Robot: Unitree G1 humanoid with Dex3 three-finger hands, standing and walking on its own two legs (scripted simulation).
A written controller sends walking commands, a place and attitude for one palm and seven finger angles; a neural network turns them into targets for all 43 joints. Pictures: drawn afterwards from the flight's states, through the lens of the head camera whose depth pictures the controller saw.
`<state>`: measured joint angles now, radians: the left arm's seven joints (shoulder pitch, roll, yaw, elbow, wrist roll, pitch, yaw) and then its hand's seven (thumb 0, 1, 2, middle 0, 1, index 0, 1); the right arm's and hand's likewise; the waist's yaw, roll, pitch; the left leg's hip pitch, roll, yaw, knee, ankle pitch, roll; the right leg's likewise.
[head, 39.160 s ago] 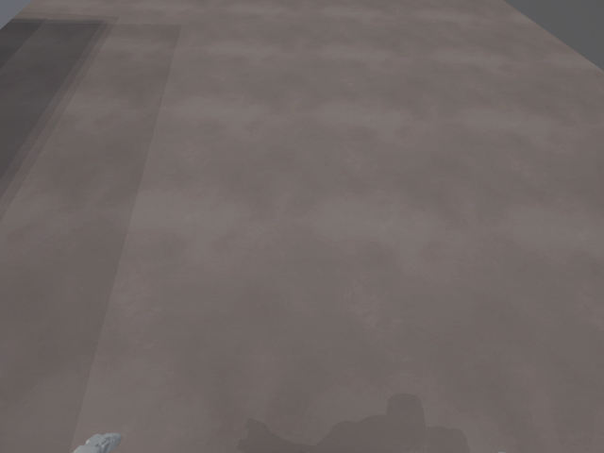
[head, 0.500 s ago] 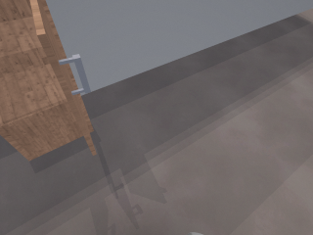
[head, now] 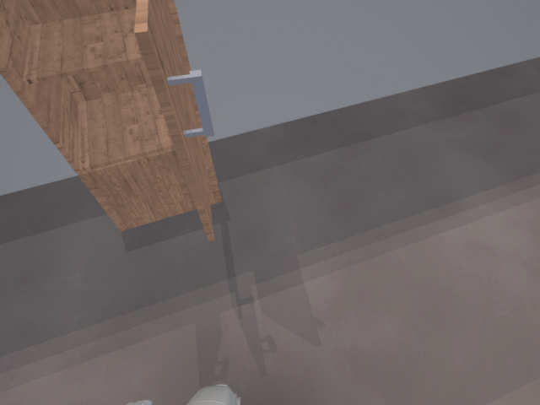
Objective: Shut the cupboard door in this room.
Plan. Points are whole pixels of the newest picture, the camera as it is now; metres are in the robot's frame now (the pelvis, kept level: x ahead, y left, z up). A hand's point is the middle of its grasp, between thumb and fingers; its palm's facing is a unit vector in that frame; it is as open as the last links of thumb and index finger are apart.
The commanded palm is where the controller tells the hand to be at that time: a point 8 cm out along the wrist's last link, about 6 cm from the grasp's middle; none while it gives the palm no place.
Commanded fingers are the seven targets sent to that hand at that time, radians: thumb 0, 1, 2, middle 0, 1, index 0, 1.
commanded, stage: stand and wait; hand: left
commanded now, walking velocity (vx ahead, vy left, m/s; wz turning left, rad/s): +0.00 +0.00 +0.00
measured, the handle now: (192, 107) +0.60 +0.18 +0.07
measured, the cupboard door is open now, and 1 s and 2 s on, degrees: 82 82 82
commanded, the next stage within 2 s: look at it before walking up in 0.38 s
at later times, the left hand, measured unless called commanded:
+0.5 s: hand out of the picture +0.03 +0.19 -0.17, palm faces +0.07 -0.97 -0.23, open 7.4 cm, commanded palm none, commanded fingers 0.00 0.90 0.90 -0.20 -0.30 -0.20 -0.30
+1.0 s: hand out of the picture +0.04 +0.17 -0.17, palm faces +0.07 -0.98 -0.20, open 7.3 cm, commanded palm none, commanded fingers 0.00 0.90 0.90 -0.20 -0.30 -0.20 -0.30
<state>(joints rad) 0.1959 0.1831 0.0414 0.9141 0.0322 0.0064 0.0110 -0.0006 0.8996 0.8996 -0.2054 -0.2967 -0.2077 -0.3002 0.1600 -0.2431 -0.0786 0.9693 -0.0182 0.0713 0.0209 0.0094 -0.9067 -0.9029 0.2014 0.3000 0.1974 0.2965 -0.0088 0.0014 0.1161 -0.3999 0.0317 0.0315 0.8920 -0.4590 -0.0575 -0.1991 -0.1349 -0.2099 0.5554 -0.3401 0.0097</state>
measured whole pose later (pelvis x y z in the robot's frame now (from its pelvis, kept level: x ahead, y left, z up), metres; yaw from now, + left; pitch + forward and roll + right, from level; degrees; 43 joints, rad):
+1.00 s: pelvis +0.04 +0.00 +0.01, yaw +2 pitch -2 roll +0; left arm 0.26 0.15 0.01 1.12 0.01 -0.01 0.03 0.00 0.92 0.90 -0.20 -0.30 -0.20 -0.30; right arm 0.30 -0.12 -0.01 1.17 -0.01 -0.01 -0.03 0.01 -0.91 -0.90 0.20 0.30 0.20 0.30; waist 0.00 0.01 0.05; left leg -0.10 0.05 0.05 0.40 -0.27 -0.03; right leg -0.15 -0.03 -0.10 0.43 -0.25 -0.01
